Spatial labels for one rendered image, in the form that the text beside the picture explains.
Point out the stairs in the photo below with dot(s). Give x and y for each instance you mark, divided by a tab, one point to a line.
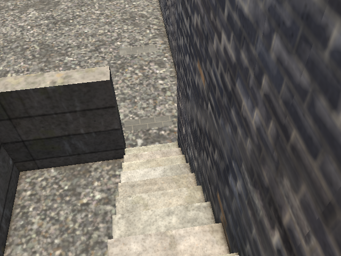
160	210

